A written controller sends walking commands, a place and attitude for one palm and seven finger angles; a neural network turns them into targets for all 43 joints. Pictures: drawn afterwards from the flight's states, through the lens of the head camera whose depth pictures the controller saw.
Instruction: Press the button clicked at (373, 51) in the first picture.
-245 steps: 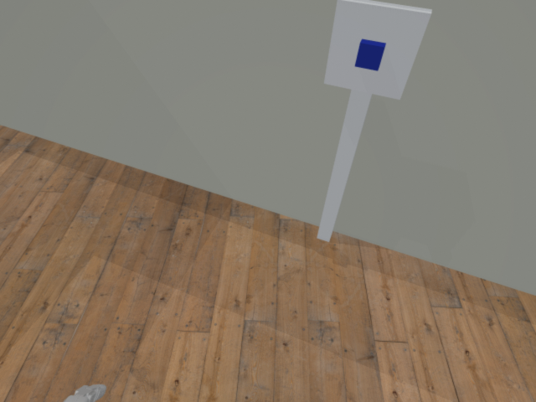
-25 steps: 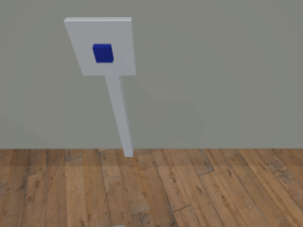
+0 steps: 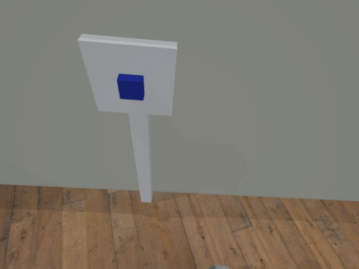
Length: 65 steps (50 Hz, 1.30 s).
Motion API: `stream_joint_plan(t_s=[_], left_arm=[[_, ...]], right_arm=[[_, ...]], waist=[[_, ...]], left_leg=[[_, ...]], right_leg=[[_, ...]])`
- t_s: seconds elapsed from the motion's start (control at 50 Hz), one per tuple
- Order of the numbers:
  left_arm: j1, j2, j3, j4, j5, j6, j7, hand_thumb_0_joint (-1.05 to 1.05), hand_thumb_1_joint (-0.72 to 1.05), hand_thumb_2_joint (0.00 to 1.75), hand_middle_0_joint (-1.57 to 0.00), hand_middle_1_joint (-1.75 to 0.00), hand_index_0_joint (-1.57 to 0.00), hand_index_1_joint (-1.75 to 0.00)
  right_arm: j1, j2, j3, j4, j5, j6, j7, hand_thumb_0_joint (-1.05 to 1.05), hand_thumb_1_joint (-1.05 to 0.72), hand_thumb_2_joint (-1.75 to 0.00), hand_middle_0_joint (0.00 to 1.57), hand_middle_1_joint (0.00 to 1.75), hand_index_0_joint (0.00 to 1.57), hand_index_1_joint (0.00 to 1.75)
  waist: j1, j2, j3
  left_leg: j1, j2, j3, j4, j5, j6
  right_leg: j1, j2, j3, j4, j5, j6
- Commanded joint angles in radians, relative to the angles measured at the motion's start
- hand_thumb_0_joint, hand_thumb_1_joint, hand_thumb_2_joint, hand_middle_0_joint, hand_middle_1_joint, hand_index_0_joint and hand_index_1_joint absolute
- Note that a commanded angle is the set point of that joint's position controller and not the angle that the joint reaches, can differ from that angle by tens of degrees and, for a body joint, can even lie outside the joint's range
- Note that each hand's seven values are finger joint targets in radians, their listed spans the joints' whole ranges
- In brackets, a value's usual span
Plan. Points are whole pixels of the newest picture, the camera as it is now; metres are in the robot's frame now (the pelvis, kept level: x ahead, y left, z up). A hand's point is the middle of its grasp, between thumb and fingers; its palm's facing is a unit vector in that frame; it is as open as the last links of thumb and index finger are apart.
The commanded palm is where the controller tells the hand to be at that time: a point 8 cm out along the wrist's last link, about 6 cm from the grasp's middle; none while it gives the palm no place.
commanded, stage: come to a stop and stand still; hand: left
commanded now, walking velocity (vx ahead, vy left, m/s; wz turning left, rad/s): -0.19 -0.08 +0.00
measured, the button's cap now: (131, 86) +0.51 +0.17 +0.11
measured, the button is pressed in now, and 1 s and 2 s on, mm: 0 0 0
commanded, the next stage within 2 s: look again from close up in 1.06 s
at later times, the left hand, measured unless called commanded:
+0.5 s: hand out of the picture +0.03 +0.12 -0.15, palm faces +0.07 -0.96 -0.27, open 7.3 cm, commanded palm none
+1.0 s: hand out of the picture -0.07 +0.15 -0.18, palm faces +0.05 -0.98 -0.17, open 7.4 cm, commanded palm none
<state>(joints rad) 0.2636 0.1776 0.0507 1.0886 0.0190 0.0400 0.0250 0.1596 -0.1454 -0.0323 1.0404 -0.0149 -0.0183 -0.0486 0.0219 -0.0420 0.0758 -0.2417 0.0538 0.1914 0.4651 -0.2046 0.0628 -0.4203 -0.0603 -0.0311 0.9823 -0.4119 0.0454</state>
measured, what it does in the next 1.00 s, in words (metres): steps on the spot: right foot, then left foot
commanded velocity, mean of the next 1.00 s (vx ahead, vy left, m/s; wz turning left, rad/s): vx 0.01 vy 0.07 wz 0.00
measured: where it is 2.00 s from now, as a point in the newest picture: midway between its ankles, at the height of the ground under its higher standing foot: outside the picture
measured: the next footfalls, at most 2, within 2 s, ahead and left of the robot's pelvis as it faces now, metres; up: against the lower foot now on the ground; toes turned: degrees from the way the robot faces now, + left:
right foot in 0.24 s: +0.08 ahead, -0.14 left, +0.00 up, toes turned +4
left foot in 0.70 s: +0.04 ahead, +0.07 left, +0.00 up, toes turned +8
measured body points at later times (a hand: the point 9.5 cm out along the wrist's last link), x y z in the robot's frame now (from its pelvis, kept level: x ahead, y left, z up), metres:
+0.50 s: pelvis -0.02 -0.07 +0.00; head -0.01 -0.10 +0.45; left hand +0.03 +0.17 -0.13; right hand +0.00 -0.30 -0.17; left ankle -0.05 +0.08 -0.68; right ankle +0.00 -0.17 -0.74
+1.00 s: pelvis -0.05 -0.01 +0.00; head -0.04 -0.01 +0.45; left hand -0.07 +0.21 -0.16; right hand -0.02 -0.24 -0.16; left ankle -0.06 +0.09 -0.74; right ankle -0.03 -0.15 -0.74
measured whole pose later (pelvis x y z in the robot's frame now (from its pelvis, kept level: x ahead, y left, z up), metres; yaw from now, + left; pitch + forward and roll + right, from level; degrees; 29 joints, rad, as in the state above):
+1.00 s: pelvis -0.05 -0.01 +0.00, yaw +0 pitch -1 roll +0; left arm 0.29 0.14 0.00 1.16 0.01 0.01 0.02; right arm 0.25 -0.16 -0.02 1.11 -0.01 0.00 -0.03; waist 0.02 0.00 0.02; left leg -0.15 0.01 0.08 0.43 -0.26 0.02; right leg -0.21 -0.06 -0.04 0.43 -0.20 0.03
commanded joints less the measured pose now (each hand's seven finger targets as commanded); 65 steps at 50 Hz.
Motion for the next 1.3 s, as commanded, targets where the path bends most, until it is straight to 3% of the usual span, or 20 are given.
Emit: stream_joint_plan(t_s=[0.0, 0.14, 0.18, 0.2, 0.22, 0.24, 0.26, 0.32, 0.42, 0.54, 0.62, 0.68, 0.72, 0.82, 0.9, 1.12, 1.14, 1.16, 1.22, 1.28], left_arm=[[0.072, 0.058, 0.026, -0.064, 0.006, 0.021, 0.006, 0.0, 0.9, 0.9, -0.2, -0.3, -0.2, -0.3], [0.019, 0.034, 0.014, -0.117, 0.0, -0.003, 0.006, 0.0, 0.9, 0.9, -0.2, -0.3, -0.2, -0.3], [0.061, 0.049, 0.013, -0.1, 0.004, -0.023, 0.007, 0.0, 0.9, 0.9, -0.2, -0.3, -0.2, -0.3], [0.082, 0.084, 0.013, -0.094, 0.01, -0.036, 0.011, 0.0, 0.9, 0.9, -0.2, -0.3, -0.2, -0.3], [0.054, 0.171, 0.019, -0.101, 0.018, -0.053, 0.018, 0.0, 0.9, 0.9, -0.2, -0.3, -0.2, -0.3], [0.044, 0.223, 0.023, -0.118, 0.012, -0.05, 0.015, 0.0, 0.9, 0.9, -0.2, -0.3, -0.2, -0.3], [0.041, 0.222, 0.027, -0.117, 0.01, -0.05, 0.015, 0.0, 0.9, 0.9, -0.2, -0.3, -0.2, -0.3], [-0.05, 0.17, 0.018, -0.13, 0.007, -0.049, 0.017, 0.0, 0.9, 0.9, -0.2, -0.3, -0.2, -0.3], [-0.007, 0.17, 0.03, -0.131, 0.007, -0.05, 0.018, 0.0, 0.9, 0.9, -0.2, -0.3, -0.2, -0.3], [0.042, 0.195, 0.041, -0.103, 0.017, -0.045, 0.014, 0.0, 0.9, 0.9, -0.2, -0.3, -0.2, -0.3], [-0.013, 0.179, 0.036, -0.087, 0.005, -0.033, 0.011, 0.0, 0.9, 0.9, -0.2, -0.3, -0.2, -0.3], [-0.016, 0.069, 0.009, -0.103, -0.005, -0.02, 0.0, 0.0, 0.9, 0.9, -0.2, -0.3, -0.2, -0.3], [-0.023, 0.059, -0.003, -0.072, 0.007, -0.014, -0.002, 0.0, 0.9, 0.9, -0.2, -0.3, -0.2, -0.3], [0.072, 0.058, -0.024, 0.009, 0.002, -0.034, -0.005, 0.0, 0.9, 0.9, -0.2, -0.3, -0.2, -0.3], [0.049, 0.074, -0.033, 0.036, -0.003, -0.048, 0.002, 0.0, 0.9, 0.9, -0.2, -0.3, -0.2, -0.3], [0.071, 0.051, -0.037, 0.051, -0.007, -0.049, 0.011, 0.0, 0.9, 0.9, -0.2, -0.3, -0.2, -0.3], [0.129, 0.081, -0.049, 0.067, 0.003, -0.066, 0.051, 0.0, 0.9, 0.9, -0.2, -0.3, -0.2, -0.3], [0.088, 0.111, -0.045, 0.024, -0.002, -0.076, 0.039, 0.0, 0.9, 0.9, -0.2, -0.3, -0.2, -0.3], [0.054, 0.09, -0.045, -0.011, -0.002, -0.071, 0.016, 0.0, 0.9, 0.9, -0.2, -0.3, -0.2, -0.3], [0.057, 0.065, -0.051, -0.014, -0.002, -0.067, 0.011, 0.0, 0.9, 0.9, -0.2, -0.3, -0.2, -0.3]], right_arm=[[0.065, -0.18, -0.048, -0.033, -0.003, 0.011, -0.012, 0.0, -0.9, -0.9, 0.2, 0.3, 0.2, 0.3], [0.037, -0.188, -0.068, -0.047, -0.015, 0.029, 0.016, 0.0, -0.9, -0.9, 0.2, 0.3, 0.2, 0.3], [0.052, -0.18, -0.067, -0.042, -0.009, 0.033, 0.025, 0.0, -0.9, -0.9, 0.2, 0.3, 0.2, 0.3], [0.076, -0.145, -0.063, -0.04, -0.001, 0.032, 0.031, 0.0, -0.9, -0.9, 0.2, 0.3, 0.2, 0.3], [0.111, -0.07, -0.048, -0.054, 0.009, 0.034, 0.038, 0.0, -0.9, -0.9, 0.2, 0.3, 0.2, 0.3], [0.075, -0.072, -0.045, -0.08, 0.007, 0.049, 0.041, 0.0, -0.9, -0.9, 0.2, 0.3, 0.2, 0.3], [0.039, -0.083, -0.045, -0.093, 0.0, 0.068, 0.037, 0.0, -0.9, -0.9, 0.2, 0.3, 0.2, 0.3], [0.094, -0.113, -0.051, -0.043, -0.003, 0.072, 0.044, 0.0, -0.9, -0.9, 0.2, 0.3, 0.2, 0.3], [0.088, -0.121, -0.05, -0.049, -0.007, 0.069, 0.053, 0.0, -0.9, -0.9, 0.2, 0.3, 0.2, 0.3], [0.055, -0.097, -0.034, -0.071, 0.002, 0.051, 0.051, 0.0, -0.9, -0.9, 0.2, 0.3, 0.2, 0.3], [0.18, -0.084, -0.022, -0.022, 0.004, 0.035, 0.041, 0.0, -0.9, -0.9, 0.2, 0.3, 0.2, 0.3], [0.18, -0.205, -0.033, -0.035, -0.004, 0.022, 0.031, 0.0, -0.9, -0.9, 0.2, 0.3, 0.2, 0.3], [0.077, -0.181, -0.021, -0.038, -0.004, 0.015, 0.022, 0.0, -0.9, -0.9, 0.2, 0.3, 0.2, 0.3], [0.086, -0.133, -0.004, -0.002, 0.005, 0.004, 0.009, 0.0, -0.9, -0.9, 0.2, 0.3, 0.2, 0.3], [0.135, -0.115, 0.0, 0.034, 0.01, 0.006, 0.015, 0.0, -0.9, -0.9, 0.2, 0.3, 0.2, 0.3], [0.181, -0.089, 0.013, 0.086, 0.007, -0.007, 0.015, 0.0, -0.9, -0.9, 0.2, 0.3, 0.2, 0.3], [0.086, -0.129, 0.016, 0.001, 0.016, -0.019, 0.029, 0.0, -0.9, -0.9, 0.2, 0.3, 0.2, 0.3], [0.151, -0.08, 0.02, -0.01, 0.004, -0.01, 0.033, 0.0, -0.9, -0.9, 0.2, 0.3, 0.2, 0.3], [0.195, -0.098, 0.021, -0.029, -0.006, -0.018, 0.035, 0.0, -0.9, -0.9, 0.2, 0.3, 0.2, 0.3], [0.207, -0.104, 0.023, -0.039, -0.003, -0.022, 0.028, 0.0, -0.9, -0.9, 0.2, 0.3, 0.2, 0.3]], waist=[[-0.015, 0.16, -0.109], [-0.024, 0.28, -0.119], [0.001, 0.211, -0.136], [0.007, 0.107, -0.147], [-0.019, -0.142, -0.131], [0.005, -0.193, -0.102], [0.017, -0.217, -0.098], [-0.026, -0.142, -0.059], [0.009, -0.124, -0.05], [0.042, -0.16, -0.071], [-0.021, -0.125, -0.094], [-0.022, 0.201, -0.037], [-0.002, 0.284, 0.032], [0.017, 0.162, -0.015], [-0.018, -0.027, -0.016], [-0.011, 0.055, -0.016], [0.015, 0.069, 0.043], [-0.03, 0.095, -0.025], [-0.028, 0.157, -0.047], [-0.016, 0.078, -0.019]], left_leg=[[0.09, 0.308, -0.177, -0.109, 0.714, 0.107], [0.059, 0.262, -0.184, -0.083, 0.413, 0.083], [0.019, 0.211, -0.163, -0.016, 0.27, 0.032], [-0.011, 0.152, -0.133, 0.063, 0.133, -0.02], [-0.145, 0.051, -0.071, 0.182, -0.189, -0.088], [-0.162, 0.003, -0.128, 0.291, -0.369, -0.098], [-0.177, -0.002, -0.18, 0.376, -0.387, -0.095], [-0.228, -0.006, -0.206, 0.552, -0.228, -0.105], [-0.245, -0.002, -0.195, 0.528, -0.153, -0.128], [-0.144, -0.016, -0.154, 0.26, -0.23, -0.112], [0.112, -0.034, -0.11, -0.037, -0.054, -0.093], [0.02, 0.227, -0.395, -0.243, -0.175, 0.006], [-0.124, 0.207, -0.395, -0.335, -0.262, 0.034], [0.005, 0.107, -0.248, -0.164, 0.096, 0.001], [0.053, 0.065, -0.214, -0.132, 0.052, -0.047], [0.034, 0.065, -0.22, -0.183, 0.026, -0.046], [-0.046, 0.073, -0.173, 0.005, 0.098, -0.069], [-0.025, 0.013, -0.194, -0.041, -0.066, -0.066], [-0.054, 0.051, -0.248, -0.088, -0.087, -0.035], [-0.076, 0.067, -0.267, -0.11, -0.018, -0.016]], right_leg=[[-0.049, 0.0, 0.045, 0.129, 0.012, 0.009], [0.086, 0.009, -0.035, -0.221, 0.0, -0.013], [0.215, 0.018, -0.058, -0.458, 0.169, -0.013], [0.28, -0.027, -0.014, -0.599, 0.283, -0.015], [0.31, -0.246, 0.233, -0.674, 0.453, -0.074], [0.217, -0.359, 0.294, -0.696, 0.533, -0.161], [0.183, -0.355, 0.323, -0.706, 0.549, -0.198], [0.209, -0.257, 0.206, -0.674, 0.484, -0.179], [0.245, -0.254, 0.184, -0.707, 0.325, -0.168], [0.266, -0.256, 0.216, -0.71, 0.288, -0.197], [0.128, -0.182, 0.148, -0.666, 0.147, -0.131], [0.05, -0.013, -0.031, -0.454, 0.043, -0.025], [0.124, -0.011, -0.031, -0.362, 0.053, -0.015], [0.204, -0.026, 0.008, -0.554, 0.236, -0.023], [0.204, -0.065, 0.063, -0.627, 0.291, -0.043], [0.241, -0.054, 0.043, -0.628, 0.279, -0.041], [0.201, -0.089, 0.07, -0.593, 0.399, -0.06], [0.198, -0.098, 0.095, -0.587, 0.19, -0.08], [0.169, -0.036, 0.034, -0.517, 0.091, -0.076], [0.202, -0.024, 0.014, -0.5, 0.175, -0.071]])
